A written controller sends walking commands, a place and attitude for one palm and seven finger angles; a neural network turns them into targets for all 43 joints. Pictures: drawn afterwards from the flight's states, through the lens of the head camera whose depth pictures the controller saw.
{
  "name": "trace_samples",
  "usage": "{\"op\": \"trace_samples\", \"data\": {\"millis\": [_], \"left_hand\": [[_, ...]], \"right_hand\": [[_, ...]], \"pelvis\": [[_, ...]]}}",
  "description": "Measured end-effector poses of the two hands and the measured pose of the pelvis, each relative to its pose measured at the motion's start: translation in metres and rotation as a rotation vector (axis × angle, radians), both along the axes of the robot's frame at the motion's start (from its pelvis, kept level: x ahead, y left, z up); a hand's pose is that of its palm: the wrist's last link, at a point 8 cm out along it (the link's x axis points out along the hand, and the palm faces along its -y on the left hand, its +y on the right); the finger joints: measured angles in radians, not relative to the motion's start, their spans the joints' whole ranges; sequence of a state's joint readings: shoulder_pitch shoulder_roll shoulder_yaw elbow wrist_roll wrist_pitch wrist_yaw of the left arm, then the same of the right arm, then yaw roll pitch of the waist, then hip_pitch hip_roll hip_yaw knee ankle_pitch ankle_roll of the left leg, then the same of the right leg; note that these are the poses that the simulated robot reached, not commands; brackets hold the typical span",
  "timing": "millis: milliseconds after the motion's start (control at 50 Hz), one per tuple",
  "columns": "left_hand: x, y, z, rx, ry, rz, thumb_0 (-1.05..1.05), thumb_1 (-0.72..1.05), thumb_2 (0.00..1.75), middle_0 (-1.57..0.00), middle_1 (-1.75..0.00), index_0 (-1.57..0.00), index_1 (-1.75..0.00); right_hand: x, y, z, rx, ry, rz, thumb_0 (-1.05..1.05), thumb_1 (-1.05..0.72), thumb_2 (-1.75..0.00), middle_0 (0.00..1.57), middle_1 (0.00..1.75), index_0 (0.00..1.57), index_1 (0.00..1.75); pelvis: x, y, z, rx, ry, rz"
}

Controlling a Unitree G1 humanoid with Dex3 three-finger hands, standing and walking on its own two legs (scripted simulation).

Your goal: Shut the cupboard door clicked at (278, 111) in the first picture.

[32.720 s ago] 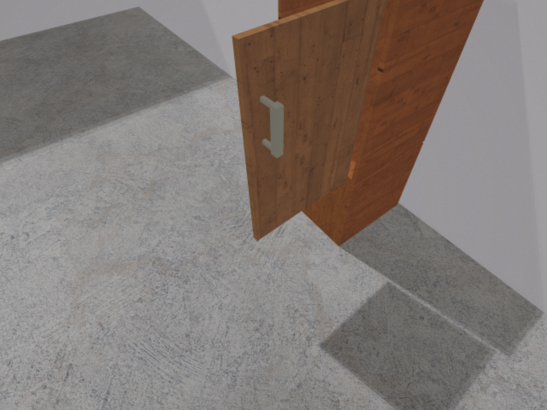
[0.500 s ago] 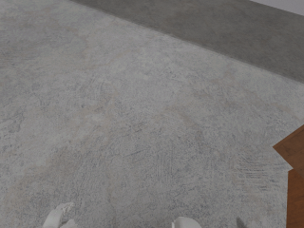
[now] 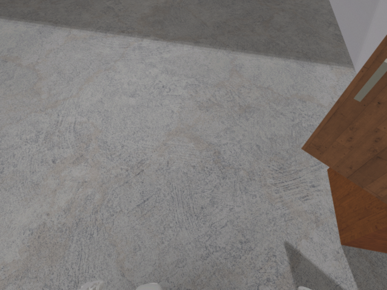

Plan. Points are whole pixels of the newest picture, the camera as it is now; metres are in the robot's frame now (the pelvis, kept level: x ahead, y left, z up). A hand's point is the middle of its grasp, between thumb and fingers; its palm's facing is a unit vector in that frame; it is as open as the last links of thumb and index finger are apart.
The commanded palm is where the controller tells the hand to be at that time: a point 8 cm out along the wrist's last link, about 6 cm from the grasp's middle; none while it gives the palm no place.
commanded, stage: turn to face it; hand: left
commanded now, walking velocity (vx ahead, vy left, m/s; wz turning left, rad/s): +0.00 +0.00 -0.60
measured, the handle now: (374, 78) +0.64 -0.45 +0.07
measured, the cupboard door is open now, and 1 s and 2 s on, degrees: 57 57 57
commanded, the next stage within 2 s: take the last steps up to it in 1.04 s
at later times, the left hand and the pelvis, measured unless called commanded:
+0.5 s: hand (128, 267) +0.18 +0.16 -0.15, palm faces -0.29 -0.91 -0.28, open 7.4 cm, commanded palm none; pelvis +0.02 -0.01 +0.00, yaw -18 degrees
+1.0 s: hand (162, 227) +0.27 +0.09 -0.15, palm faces -0.55 -0.80 -0.26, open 7.4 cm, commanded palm none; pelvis +0.05 -0.02 +0.00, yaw -33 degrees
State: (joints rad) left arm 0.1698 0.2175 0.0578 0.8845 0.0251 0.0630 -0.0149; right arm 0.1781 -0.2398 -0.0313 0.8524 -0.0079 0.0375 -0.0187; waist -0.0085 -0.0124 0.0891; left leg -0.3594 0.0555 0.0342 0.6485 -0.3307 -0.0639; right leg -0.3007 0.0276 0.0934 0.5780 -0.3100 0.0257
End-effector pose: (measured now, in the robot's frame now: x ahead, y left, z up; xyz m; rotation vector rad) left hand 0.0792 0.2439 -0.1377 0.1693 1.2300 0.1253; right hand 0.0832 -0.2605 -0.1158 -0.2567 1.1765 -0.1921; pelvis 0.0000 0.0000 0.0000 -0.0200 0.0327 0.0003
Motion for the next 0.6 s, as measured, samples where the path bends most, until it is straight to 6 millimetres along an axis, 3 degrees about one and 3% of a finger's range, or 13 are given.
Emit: {"op": "trace_samples", "data": {"millis": [60, 200, 280, 400, 500, 600], "left_hand": [[0.005, 0.012, -0.008, -0.005, 0.018, -0.009, 0.00, 0.90, 0.90, -0.21, -0.30, -0.21, -0.30], [0.035, 0.019, 0.010, 0.008, 0.019, -0.088, 0.01, 0.91, 0.90, -0.20, -0.30, -0.20, -0.30], [0.063, 0.007, 0.018, 0.030, -0.009, -0.162, 0.01, 0.91, 0.90, -0.20, -0.30, -0.20, -0.30], [0.099, -0.023, 0.019, 0.079, -0.081, -0.270, 0.00, 0.91, 0.90, -0.20, -0.30, -0.20, -0.30], [0.105, -0.038, 0.024, 0.080, -0.046, -0.320, 0.00, 0.90, 0.90, -0.20, -0.30, -0.21, -0.30], [0.119, -0.042, 0.016, 0.050, -0.015, -0.370, 0.00, 0.90, 0.90, -0.21, -0.30, -0.21, -0.30]], "right_hand": [[-0.001, 0.009, 0.004, -0.017, -0.023, 0.000, 0.01, -0.91, -0.90, 0.20, 0.30, 0.20, 0.30], [-0.023, 0.015, 0.012, 0.001, 0.010, -0.071, 0.01, -0.90, -0.90, 0.20, 0.30, 0.20, 0.30], [-0.042, 0.004, 0.004, 0.024, 0.029, -0.145, 0.01, -0.90, -0.90, 0.20, 0.30, 0.20, 0.30], [-0.068, -0.025, -0.025, 0.045, 0.064, -0.263, 0.01, -0.90, -0.90, 0.20, 0.30, 0.20, 0.30], [-0.068, -0.033, -0.014, 0.029, 0.052, -0.319, 0.01, -0.91, -0.90, 0.20, 0.30, 0.20, 0.30], [-0.057, -0.027, -0.001, 0.014, 0.005, -0.353, 0.01, -0.91, -0.90, 0.20, 0.30, 0.20, 0.30]], "pelvis": [[0.002, 0.007, -0.003, 0.001, -0.003, -0.041], [0.008, 0.009, 0.011, -0.023, -0.006, -0.125], [0.011, 0.002, 0.010, -0.023, -0.007, -0.182], [0.016, -0.014, -0.007, -0.006, -0.008, -0.255], [0.023, -0.014, 0.003, 0.012, -0.005, -0.311], [0.034, -0.008, 0.006, 0.018, 0.000, -0.363]]}}
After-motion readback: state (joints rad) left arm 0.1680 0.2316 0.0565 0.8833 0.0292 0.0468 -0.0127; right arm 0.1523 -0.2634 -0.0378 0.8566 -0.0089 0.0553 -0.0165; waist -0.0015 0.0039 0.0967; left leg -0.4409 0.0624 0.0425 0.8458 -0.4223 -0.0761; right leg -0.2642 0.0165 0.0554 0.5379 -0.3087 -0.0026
